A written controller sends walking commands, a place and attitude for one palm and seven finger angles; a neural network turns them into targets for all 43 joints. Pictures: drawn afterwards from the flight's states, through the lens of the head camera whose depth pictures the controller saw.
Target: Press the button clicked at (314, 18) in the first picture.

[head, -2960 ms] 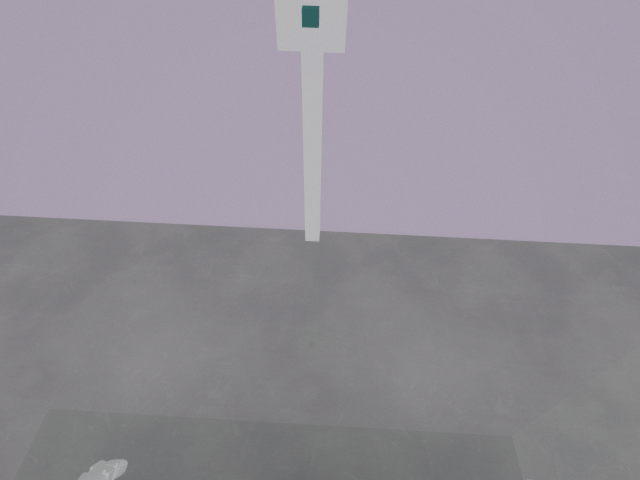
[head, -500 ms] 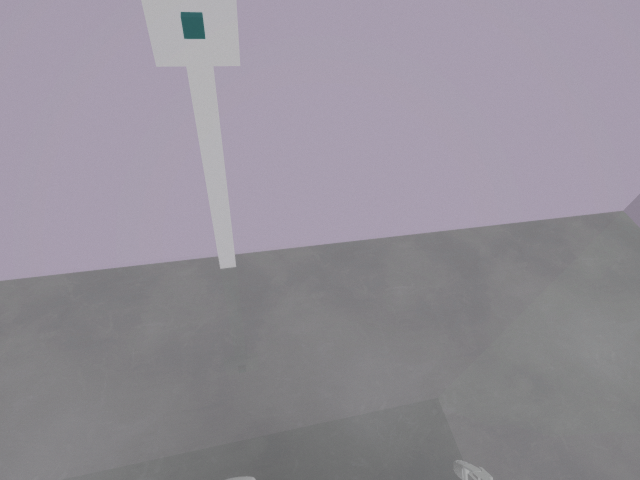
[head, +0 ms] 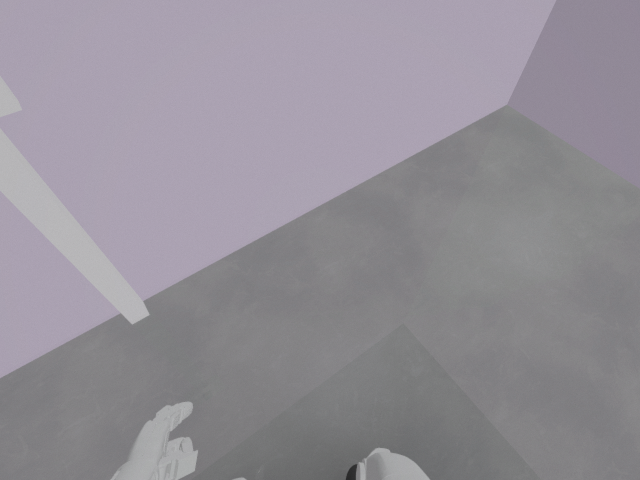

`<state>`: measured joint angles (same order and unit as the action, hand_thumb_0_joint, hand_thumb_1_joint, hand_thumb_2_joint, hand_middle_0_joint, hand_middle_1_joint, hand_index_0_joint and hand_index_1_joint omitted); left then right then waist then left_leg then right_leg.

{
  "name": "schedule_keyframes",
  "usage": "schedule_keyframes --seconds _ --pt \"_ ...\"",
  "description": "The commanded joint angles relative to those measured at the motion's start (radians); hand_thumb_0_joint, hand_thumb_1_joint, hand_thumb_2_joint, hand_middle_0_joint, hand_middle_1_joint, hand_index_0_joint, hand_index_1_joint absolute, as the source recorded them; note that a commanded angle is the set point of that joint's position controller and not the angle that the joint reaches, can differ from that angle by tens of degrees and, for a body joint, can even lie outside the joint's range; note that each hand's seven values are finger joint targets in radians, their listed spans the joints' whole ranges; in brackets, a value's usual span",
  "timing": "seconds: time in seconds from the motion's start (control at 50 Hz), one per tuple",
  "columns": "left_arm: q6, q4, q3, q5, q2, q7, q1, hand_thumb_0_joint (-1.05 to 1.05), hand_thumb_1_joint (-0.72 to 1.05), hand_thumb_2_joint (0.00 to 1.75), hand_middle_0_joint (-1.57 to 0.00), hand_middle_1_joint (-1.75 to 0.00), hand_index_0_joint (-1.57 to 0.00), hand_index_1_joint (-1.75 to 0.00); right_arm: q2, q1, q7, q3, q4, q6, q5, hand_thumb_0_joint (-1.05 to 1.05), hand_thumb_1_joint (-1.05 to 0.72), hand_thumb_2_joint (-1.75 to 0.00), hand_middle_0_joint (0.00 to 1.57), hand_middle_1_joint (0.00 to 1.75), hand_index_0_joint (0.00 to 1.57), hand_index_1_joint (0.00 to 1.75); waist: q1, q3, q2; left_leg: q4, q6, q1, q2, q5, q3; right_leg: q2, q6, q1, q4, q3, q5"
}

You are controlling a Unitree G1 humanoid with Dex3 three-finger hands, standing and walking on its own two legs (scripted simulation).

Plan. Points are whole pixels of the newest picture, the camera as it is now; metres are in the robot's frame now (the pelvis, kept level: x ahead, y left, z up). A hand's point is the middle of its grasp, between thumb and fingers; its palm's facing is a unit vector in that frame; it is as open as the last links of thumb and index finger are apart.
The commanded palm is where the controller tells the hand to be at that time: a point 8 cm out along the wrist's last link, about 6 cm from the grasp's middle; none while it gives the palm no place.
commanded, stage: turn to face it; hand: left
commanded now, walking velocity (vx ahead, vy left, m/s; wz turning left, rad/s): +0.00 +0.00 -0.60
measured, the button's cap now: out of the picture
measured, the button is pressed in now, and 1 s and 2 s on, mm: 0 0 0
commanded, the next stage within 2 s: take the last steps up to it in 1.24 s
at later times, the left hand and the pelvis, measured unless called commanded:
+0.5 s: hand out of the picture +0.10 +0.26 -0.15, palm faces +0.13 -0.97 -0.20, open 7.3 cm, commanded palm none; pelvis +0.05 +0.06 +0.03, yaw +4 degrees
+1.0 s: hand out of the picture +0.03 +0.21 -0.12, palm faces +0.37 -0.89 -0.27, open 7.3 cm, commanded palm none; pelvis +0.03 +0.00 +0.03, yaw +22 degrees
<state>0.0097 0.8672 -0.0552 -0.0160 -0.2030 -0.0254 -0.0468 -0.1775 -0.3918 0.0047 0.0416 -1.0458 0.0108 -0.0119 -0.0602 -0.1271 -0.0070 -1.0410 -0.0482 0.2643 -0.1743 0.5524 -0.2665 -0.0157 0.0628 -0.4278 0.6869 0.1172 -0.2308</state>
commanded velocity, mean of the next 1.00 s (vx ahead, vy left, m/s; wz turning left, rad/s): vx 0.00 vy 0.00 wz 0.55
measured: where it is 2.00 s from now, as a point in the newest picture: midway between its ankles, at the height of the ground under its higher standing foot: outside the picture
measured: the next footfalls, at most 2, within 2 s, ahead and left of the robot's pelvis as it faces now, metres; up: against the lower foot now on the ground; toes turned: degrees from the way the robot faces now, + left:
left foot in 0.28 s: +0.12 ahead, +0.15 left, +0.00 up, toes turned +3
right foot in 0.76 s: +0.09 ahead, -0.09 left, +0.00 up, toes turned +12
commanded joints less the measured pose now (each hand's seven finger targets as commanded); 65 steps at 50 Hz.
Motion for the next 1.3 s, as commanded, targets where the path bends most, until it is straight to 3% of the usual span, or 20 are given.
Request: schedule_keyframes --seconds 0.0,0.08,0.22,0.24,0.28,0.3,0.4,0.52,0.7,0.72,0.74,0.76,0.82,0.86,0.94,1.1,1.16,1.18,1.2,1.28 --pt "-0.009 -0.021 -0.059 0.012 -0.233 0.051 -0.183 0.0 0.9 0.9 -0.2 -0.3 -0.2 -0.3 -0.127 0.118 0.024 0.027 0.166 -0.017 -0.002 0.0 -0.9 -0.9 0.2 0.3 0.2 0.3 0.099 0.279 0.113 -0.293 -0.035 0.352 -0.003 -0.054 0.251 -0.315 0.175 0.426 -0.257 -0.418 0.645" --pt "-0.004 -0.024 -0.031 -0.01 -0.152 0.057 -0.067 0.0 0.9 0.9 -0.2 -0.3 -0.2 -0.3 -0.07 0.0 0.022 0.01 0.088 0.02 -0.01 0.0 -0.9 -0.9 0.2 0.3 0.2 0.3 -0.001 0.217 0.095 -0.105 -0.024 0.162 0.045 -0.148 0.215 -0.209 0.112 0.121 -0.319 -0.237 0.435" --pt "-0.012 0.044 -0.01 -0.001 -0.111 0.054 -0.111 0.0 0.9 0.9 -0.2 -0.3 -0.2 -0.3 -0.047 0.015 0.008 -0.006 0.057 -0.012 0.0 0.0 -0.9 -0.9 0.2 0.3 0.2 0.3 0.02 0.158 0.132 0.494 0.006 -0.077 0.105 -0.35 0.193 -0.165 0.024 0.09 -0.261 -0.138 0.029" --pt "-0.022 0.041 -0.008 0.004 -0.081 0.053 -0.139 0.0 0.9 0.9 -0.2 -0.3 -0.2 -0.3 -0.085 0.017 0.006 0.002 0.057 -0.017 -0.002 0.0 -0.9 -0.9 0.2 0.3 0.2 0.3 0.032 0.126 0.001 0.57 0.02 -0.099 0.07 -0.396 0.266 -0.133 -0.015 0.041 -0.18 -0.116 -0.052" --pt "-0.034 0.021 -0.005 0.007 -0.043 0.05 -0.166 0.0 0.9 0.9 -0.2 -0.3 -0.2 -0.3 -0.2 0.073 0.009 0.026 0.101 -0.016 -0.018 0.0 -0.9 -0.9 0.2 0.3 0.2 0.3 0.045 0.046 -0.327 0.805 0.176 0.056 -0.184 -0.419 0.664 -0.003 -0.104 -0.013 0.085 -0.01 -0.282" --pt "-0.04 0.023 -0.015 -0.001 -0.065 0.054 -0.13 0.0 0.9 0.9 -0.2 -0.3 -0.2 -0.3 -0.199 0.088 0.016 0.032 0.1 -0.016 -0.021 0.0 -0.9 -0.9 0.2 0.3 0.2 0.3 0.03 0.029 -0.317 0.851 0.213 0.109 -0.181 -0.393 0.703 -0.015 -0.099 -0.01 0.241 -0.069 -0.326" --pt "-0.027 0.026 -0.029 0.0 -0.068 0.041 -0.154 0.0 0.9 0.9 -0.2 -0.3 -0.2 -0.3 -0.184 0.13 0.018 0.039 0.122 -0.016 -0.014 0.0 -0.9 -0.9 0.2 0.3 0.2 0.3 0.051 0.164 -0.136 0.74 0.208 -0.101 -0.064 -0.61 0.523 -0.038 -0.113 -0.086 0.341 -0.107 -0.198" --pt "-0.026 -0.007 -0.029 0.006 -0.071 0.045 -0.09 0.0 0.9 0.9 -0.2 -0.3 -0.2 -0.3 -0.211 0.071 0.015 0.062 0.123 -0.006 -0.012 0.0 -0.9 -0.9 0.2 0.3 0.2 0.3 0.003 0.225 -0.127 0.687 0.235 -0.226 -0.063 -0.764 0.589 -0.021 -0.133 -0.091 0.219 -0.114 -0.236" --pt "-0.028 0.005 -0.038 0.014 -0.107 0.056 -0.246 0.0 0.9 0.9 -0.2 -0.3 -0.2 -0.3 -0.238 0.197 -0.003 0.083 0.188 0.024 -0.011 0.0 -0.9 -0.9 0.2 0.3 0.2 0.3 0.079 0.225 -0.136 0.668 0.157 0.06 0.046 -0.443 0.659 0.013 -0.101 0.274 -0.211 -0.101 -0.074" --pt "-0.021 0.007 -0.047 0.006 -0.155 0.061 -0.279 0.0 0.9 0.9 -0.2 -0.3 -0.2 -0.3 -0.205 0.209 -0.009 0.082 0.197 0.027 -0.003 0.0 -0.9 -0.9 0.2 0.3 0.2 0.3 0.097 0.213 -0.04 0.582 0.105 0.2 0.105 -0.319 0.604 -0.066 -0.077 0.405 -0.349 -0.167 -0.057" --pt "-0.015 -0.009 -0.066 -0.012 -0.247 0.067 -0.272 0.0 0.9 0.9 -0.2 -0.3 -0.2 -0.3 -0.136 0.191 -0.012 0.072 0.22 0.028 0.001 0.0 -0.9 -0.9 0.2 0.3 0.2 0.3 0.1 0.186 0.24 0.335 0.025 0.404 0.237 -0.095 0.412 -0.344 0.025 0.467 -0.482 -0.464 -0.236" --pt "-0.024 -0.041 -0.052 -0.007 -0.27 0.065 -0.197 0.0 0.9 0.9 -0.2 -0.3 -0.2 -0.3 -0.163 0.209 -0.012 0.078 0.231 0.028 -0.015 0.0 -0.9 -0.9 0.2 0.3 0.2 0.3 0.09 0.129 0.258 0.103 0.013 0.389 0.243 -0.016 0.34 -0.473 0.093 0.276 -0.512 -0.506 -0.231" --pt "-0.012 -0.069 -0.032 -0.002 -0.169 0.065 -0.061 0.0 0.9 0.9 -0.2 -0.3 -0.2 -0.3 -0.167 0.173 -0.03 0.081 0.176 0.05 -0.018 0.0 -0.9 -0.9 0.2 0.3 0.2 0.3 0.01 0.036 0.153 -0.158 0.009 0.324 0.164 -0.162 0.329 -0.317 0.046 0.103 -0.457 -0.287 -0.058" --pt "0.003 -0.061 -0.023 -0.004 -0.146 0.061 -0.096 0.0 0.9 0.9 -0.2 -0.3 -0.2 -0.3 -0.145 0.157 -0.033 0.068 0.162 0.045 -0.015 0.0 -0.9 -0.9 0.2 0.3 0.2 0.3 0.018 0.064 0.155 -0.155 -0.015 0.336 0.157 -0.208 0.286 -0.269 0.038 0.215 -0.38 -0.16 0.192" --pt "0.004 -0.015 -0.025 -0.008 -0.17 0.06 -0.23 0.0 0.9 0.9 -0.2 -0.3 -0.2 -0.3 -0.135 0.254 -0.03 0.055 0.179 0.048 -0.011 0.0 -0.9 -0.9 0.2 0.3 0.2 0.3 0.082 0.085 0.172 -0.049 -0.034 0.321 0.145 -0.161 0.248 -0.298 0.056 0.327 -0.331 -0.125 0.411" --pt "-0.007 0.03 -0.042 -0.017 -0.226 0.058 -0.269 0.0 0.9 0.9 -0.2 -0.3 -0.2 -0.3 -0.12 0.29 -0.02 0.027 0.181 0.028 0.003 0.0 -0.9 -0.9 0.2 0.3 0.2 0.3 0.1 0.164 0.24 0.353 -0.001 0.105 0.166 -0.125 0.166 -0.322 0.059 0.376 -0.231 -0.088 0.566" --pt "-0.015 0.033 -0.04 0.002 -0.19 0.054 -0.246 0.0 0.9 0.9 -0.2 -0.3 -0.2 -0.3 -0.195 0.179 -0.014 0.041 0.15 0.004 -0.004 0.0 -0.9 -0.9 0.2 0.3 0.2 0.3 0.031 0.233 0.08 0.674 0.044 -0.232 0.08 -0.498 0.224 -0.251 -0.054 0.2 -0.009 0.012 0.375" --pt "-0.02 0.002 -0.027 0.006 -0.125 0.047 -0.256 0.0 0.9 0.9 -0.2 -0.3 -0.2 -0.3 -0.296 0.142 -0.011 0.063 0.149 -0.002 -0.011 0.0 -0.9 -0.9 0.2 0.3 0.2 0.3 0.016 0.256 -0.22 0.658 0.159 -0.383 -0.173 -0.886 0.528 -0.128 -0.125 -0.069 0.184 0.056 -0.16" --pt "-0.029 -0.012 -0.012 -0.005 -0.108 0.053 -0.213 0.0 0.9 0.9 -0.2 -0.3 -0.2 -0.3 -0.322 0.113 -0.005 0.068 0.136 0.008 -0.004 0.0 -0.9 -0.9 0.2 0.3 0.2 0.3 0.001 0.231 -0.238 0.668 0.244 -0.307 -0.256 -1.05 0.541 -0.106 -0.128 -0.098 0.314 -0.018 -0.417" --pt "-0.041 0.049 -0.024 -0.001 -0.115 0.044 -0.202 0.0 0.9 0.9 -0.2 -0.3 -0.2 -0.3 -0.212 0.236 0.017 0.034 0.146 -0.003 -0.007 0.0 -0.9 -0.9 0.2 0.3 0.2 0.3 0.057 0.144 -0.167 0.689 0.207 -0.168 -0.096 -0.885 0.4 -0.103 -0.133 -0.088 0.429 -0.097 -0.22"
